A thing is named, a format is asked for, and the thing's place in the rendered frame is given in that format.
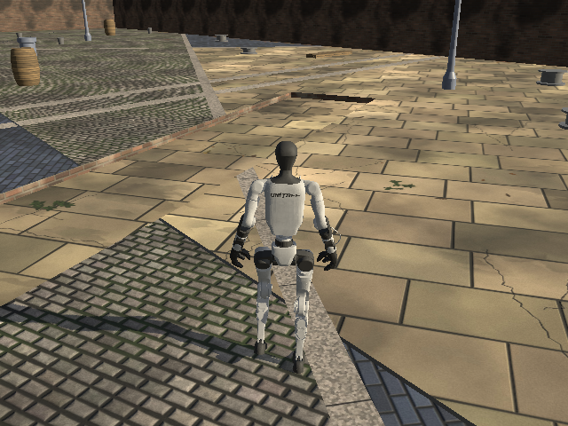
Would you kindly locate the robot right upper arm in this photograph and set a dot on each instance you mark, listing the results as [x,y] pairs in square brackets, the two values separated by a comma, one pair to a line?
[318,207]

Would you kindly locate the left robot forearm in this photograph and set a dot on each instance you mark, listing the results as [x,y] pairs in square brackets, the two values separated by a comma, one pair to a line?
[241,236]

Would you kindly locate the right robot forearm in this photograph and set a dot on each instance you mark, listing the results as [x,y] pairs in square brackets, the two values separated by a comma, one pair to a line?
[327,238]

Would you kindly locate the right robot thigh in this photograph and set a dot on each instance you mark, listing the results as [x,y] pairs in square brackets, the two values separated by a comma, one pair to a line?
[304,271]

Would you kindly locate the robot left upper arm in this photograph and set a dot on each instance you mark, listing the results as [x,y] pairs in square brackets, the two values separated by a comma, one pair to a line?
[252,201]

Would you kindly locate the robot right hand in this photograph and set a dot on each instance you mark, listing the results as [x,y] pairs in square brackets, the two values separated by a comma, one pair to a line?
[328,257]

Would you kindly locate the robot left hand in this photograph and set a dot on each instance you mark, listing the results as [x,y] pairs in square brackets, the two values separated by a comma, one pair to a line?
[240,254]

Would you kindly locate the right robot foot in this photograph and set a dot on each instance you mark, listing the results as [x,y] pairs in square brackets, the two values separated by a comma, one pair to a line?
[298,366]

